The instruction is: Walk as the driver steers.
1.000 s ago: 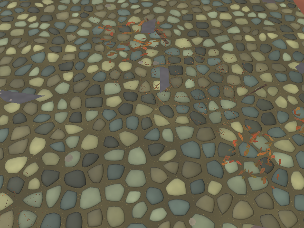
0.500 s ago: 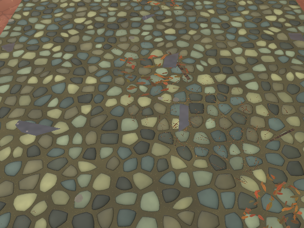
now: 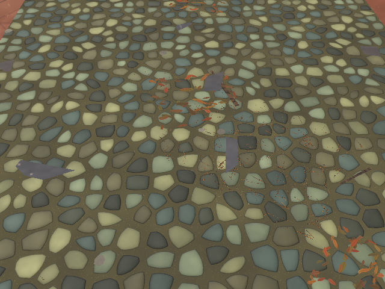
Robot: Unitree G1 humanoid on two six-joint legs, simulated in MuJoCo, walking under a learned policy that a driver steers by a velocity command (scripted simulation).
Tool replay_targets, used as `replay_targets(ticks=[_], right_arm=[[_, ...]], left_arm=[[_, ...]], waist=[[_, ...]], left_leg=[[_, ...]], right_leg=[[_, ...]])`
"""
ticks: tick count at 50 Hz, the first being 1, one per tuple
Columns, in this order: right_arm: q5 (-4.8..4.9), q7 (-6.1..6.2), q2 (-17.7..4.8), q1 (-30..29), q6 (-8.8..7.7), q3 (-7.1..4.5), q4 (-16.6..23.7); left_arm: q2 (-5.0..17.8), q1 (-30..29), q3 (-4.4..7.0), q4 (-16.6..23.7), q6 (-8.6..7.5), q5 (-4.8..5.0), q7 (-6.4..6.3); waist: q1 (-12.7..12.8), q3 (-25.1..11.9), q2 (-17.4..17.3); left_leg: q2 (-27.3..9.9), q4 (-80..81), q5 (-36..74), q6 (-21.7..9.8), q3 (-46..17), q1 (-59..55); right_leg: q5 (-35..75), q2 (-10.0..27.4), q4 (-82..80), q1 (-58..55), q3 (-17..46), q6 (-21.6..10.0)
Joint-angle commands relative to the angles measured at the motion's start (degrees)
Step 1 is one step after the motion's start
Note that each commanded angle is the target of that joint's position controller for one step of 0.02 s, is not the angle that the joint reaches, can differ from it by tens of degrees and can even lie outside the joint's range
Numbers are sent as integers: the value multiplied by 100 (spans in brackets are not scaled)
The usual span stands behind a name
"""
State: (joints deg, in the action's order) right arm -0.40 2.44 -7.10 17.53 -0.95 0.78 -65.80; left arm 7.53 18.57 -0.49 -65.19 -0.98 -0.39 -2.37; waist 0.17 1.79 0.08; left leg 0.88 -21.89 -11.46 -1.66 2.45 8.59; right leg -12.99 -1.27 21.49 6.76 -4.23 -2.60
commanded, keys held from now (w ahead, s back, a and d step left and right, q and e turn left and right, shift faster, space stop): w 1.00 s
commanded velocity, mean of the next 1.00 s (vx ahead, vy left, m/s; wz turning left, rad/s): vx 0.38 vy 0.00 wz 0.00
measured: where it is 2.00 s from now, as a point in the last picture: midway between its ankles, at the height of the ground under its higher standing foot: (188, 197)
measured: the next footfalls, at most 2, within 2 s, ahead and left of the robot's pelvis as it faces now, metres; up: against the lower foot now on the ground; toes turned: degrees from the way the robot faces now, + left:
left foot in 0.38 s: +0.12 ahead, +0.13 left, +0.00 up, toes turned +4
right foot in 0.84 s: +0.47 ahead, -0.04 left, +0.00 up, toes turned -5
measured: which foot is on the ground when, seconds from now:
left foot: down 0.00-0.16, up 0.18-0.36, down 0.38-0.86, up 0.88-1.00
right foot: down 0.00-0.38, up 0.40-0.82, down 0.84-1.00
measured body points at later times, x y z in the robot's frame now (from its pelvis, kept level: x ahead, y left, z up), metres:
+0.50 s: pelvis +0.12 +0.05 +0.00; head +0.12 +0.07 +0.45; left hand +0.10 +0.29 -0.16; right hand +0.10 -0.19 -0.15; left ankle +0.08 +0.13 -0.74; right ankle +0.05 -0.07 -0.67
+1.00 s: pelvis +0.38 +0.02 -0.01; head +0.41 +0.01 +0.44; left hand +0.43 +0.27 -0.15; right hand +0.41 -0.22 -0.16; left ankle +0.31 +0.15 -0.65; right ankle +0.43 -0.04 -0.74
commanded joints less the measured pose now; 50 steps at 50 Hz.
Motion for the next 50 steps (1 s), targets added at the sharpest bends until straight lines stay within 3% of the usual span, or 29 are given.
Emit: replay_targets(ticks=[1, 3, 5, 7, 9, 10, 11, 14, 17, 18, 19, 20, 21, 22, 24, 26, 29, 33, 36, 38, 40, 41, 42, 43, 44, 45, 46, 48, 50], right_arm=[[-6, 9, -383, 458, -10, -42, -11], [-17, -6, -537, 494, 26, -120, 5], [-47, -58, -564, 440, 54, -166, 122], [-61, -113, -412, 251, 2, -150, 291], [-133, -189, -232, -124, -103, -126, 536], [-175, -220, -330, -323, -157, -149, 667], [-160, -251, -454, -445, -202, -194, 771], [-91, -332, -472, -392, -305, -252, 924], [-21, -342, -326, 368, -357, -294, 698], [-22, -311, -414, 918, -361, -355, 507], [-90, -240, -755, 1630, -396, -469, 350], [-111, -186, -1394, 2323, -390, -622, 274], [-113, -167, -1242, 2161, -299, -584, 210], [-117, -187, -1062, 1473, -294, -519, 434], [-77, -219, -889, 813, -380, -448, 656], [-61, -187, -712, 881, -467, -366, 596], [-47, -160, -710, 1313, -526, -315, 414], [-62, -164, -722, 1375, -541, -267, 405], [-56, -142, -847, 1457, -565, -291, 351], [-65, -131, -928, 1359, -576, -311, 339], [-95, -108, -1077, 1206, -554, -360, 342], [-84, -108, -1120, 1108, -513, -377, 359], [-53, -135, -1028, 1133, -496, -350, 431], [157, -223, -340, 1787, -472, -229, 583], [70, -247, -750, 1529, -462, -354, 586], [7, -251, -877, 870, -448, -406, 820], [-33, -274, -861, 514, -481, -401, 916], [-154, -303, -621, 612, -374, -395, 867], [-201, -350, -493, 698, -242, -385, 850]], left_arm=[[332, 515, 30, -31, -15, -6, -11], [489, 581, 107, -26, 14, -18, 4], [546, 619, 159, 55, 44, -36, 48], [549, 875, 190, 61, 5, -25, 72], [835, 1306, 320, -51, -45, -51, 70], [920, 1314, 370, -56, -64, -65, 75], [919, 1279, 389, -29, -95, -82, 87], [881, 967, 405, 58, -196, -72, 109], [916, 527, 429, 176, -242, 2, 123], [874, 472, 419, 212, -272, -10, 133], [648, 266, 346, 339, -336, -34, 166], [265, 199, 242, 618, -382, -12, 220], [711, 7, 362, 711, -348, -183, 261], [653, -193, 364, 774, -345, -208, 318], [483, -138, 346, 729, -375, -129, 393], [523, -91, 380, 700, -297, -163, 426], [497, -594, 391, 904, -203, -147, 436], [394, -1760, 303, 1380, -185, -91, 451], [479, -2116, 290, 1562, -185, -56, 441], [607, -1995, 337, 1588, -213, -56, 397], [807, -1134, 449, 1347, -273, -63, 320], [907, -227, 529, 1036, -318, -81, 275], [1206, 642, 644, 793, -359, -199, 220], [1831, 1197, 801, 782, -358, -339, 211], [1684, 775, 774, 810, -273, -124, 282], [1427, -9, 690, 930, -273, -29, 290], [1030, -409, 580, 1006, -324, -18, 315], [626, -463, 441, 870, -413, -22, 279], [638, -124, 413, 724, -504, -40, 241]], waist=[[8, 203, -34], [22, 319, -14], [53, 831, 62], [189, 1083, 233], [369, 927, 778], [391, 951, 767], [375, 907, 616], [120, 890, 524], [-334, 696, 367], [-535, 509, 208], [-864, 291, -508], [-984, -10, -1863], [-761, 334, -1240], [-424, 688, -527], [-75, 676, -179], [35, 512, -236], [12, 473, -362], [-148, 678, -505], [-187, 696, -592], [-46, 586, -560], [349, 80, -577], [722, -375, -456], [1004, -872, -231], [751, -1769, 1015], [659, -1833, 661], [358, -766, 425], [250, -257, 89], [-145, 96, 65], [-243, 111, 169]], left_leg=[[-619, 432, 237, -155, -666, 113], [-385, 236, -1224, -285, -571, 328], [-329, 103, -2517, -448, -662, 919], [-248, -313, -2457, -476, -648, 1495], [14, -1354, -1367, -346, 16, 2066], [-116, -1719, -1093, -326, 113, 2206], [-208, -2000, -1190, -329, 35, 2274], [-355, -1865, -1285, -338, -34, 2044], [64, -618, -429, -298, 451, 126], [146, -397, -459, -304, 387, -852], [-586, 241, -1098, -442, -679, -1732], [-2058, 1345, -2488, -962, -3172, -2318], [-2373, 1455, -2751, -1296, -3821, -1721], [-2202, 1408, -2584, -1233, -3291, -1219], [-1730, 1567, -1335, -984, -2272, -718], [-1434, 1544, 23, -864, -1557, -779], [-1298, 1383, 1730, -877, -966, -980], [-1094, 1436, 2419, -873, -507, -678], [-1197, 1416, 2896, -861, -385, -797], [-1305, 1080, 3864, -813, -289, -1084], [-1297, -60, 5242, -694, -142, -1372], [-1151, -1143, 5169, -605, -17, -1185], [-932, -2562, 3755, -542, 75, -208], [-14, -5066, 0, -307, 291, 1729], [275, -5858, -1580, -394, -481, 2421], [-155, -5815, -1045, -456, -547, 2845], [-379, -5428, -598, -470, -523, 2718], [-645, -4779, -357, -401, -512, 2071], [-684, -4487, -331, -287, -411, 1876]], right_leg=[[122, 646, -449, 207, 673, -90], [-1288, 450, -283, 400, 614, -221], [-2646, 510, -332, 858, 875, -428], [-3008, 814, -546, 697, 1446, -650], [-3250, 1602, -1260, -23, 2538, -1054], [-3127, 1934, -1487, -47, 2864, -1225], [-2944, 2031, -1595, -28, 2945, -1290], [-2191, 1852, -1503, 110, 2397, -1114], [-1325, 1223, -844, 1074, 1335, -809], [-1047, 987, -285, 1616, 1033, -699], [-664, 553, 1051, 2291, 455, -477], [-1419, -106, 2963, 3367, -294, -211], [-1767, 85, 4070, 3722, 179, -323], [-1227, 403, 4396, 3849, 438, -386], [-386, 617, 4164, 3442, 510, -308], [-58, 610, 3960, 3255, 357, -166], [233, 550, 3654, 3504, 128, -33], [817, 396, 2234, 3178, -150, 18], [1013, 261, 1463, 2636, -293, -158], [887, 137, 1228, 2235, -316, -371], [515, -147, 1106, 1329, -353, -593], [661, -267, 732, 337, -396, -700], [231, 375, 632, -999, 284, -877], [-711, 2273, 259, -2664, 3162, -1670], [-1372, 2442, -764, -2337, 4613, -1802], [-1849, 2249, -913, -1406, 3658, -1550], [-1337, 2030, -1142, -560, 2985, -1363], [-261, 1509, -1355, 422, 1926, -978], [463, 1379, -1407, 631, 1521, -1000]])
Velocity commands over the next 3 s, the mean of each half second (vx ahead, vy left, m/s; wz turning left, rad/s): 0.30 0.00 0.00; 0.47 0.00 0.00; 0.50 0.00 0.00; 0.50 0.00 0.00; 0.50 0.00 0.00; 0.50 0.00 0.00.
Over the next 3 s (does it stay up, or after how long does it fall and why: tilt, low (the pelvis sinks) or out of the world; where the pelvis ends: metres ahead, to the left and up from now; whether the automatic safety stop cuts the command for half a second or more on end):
stays up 1.49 0.06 -0.01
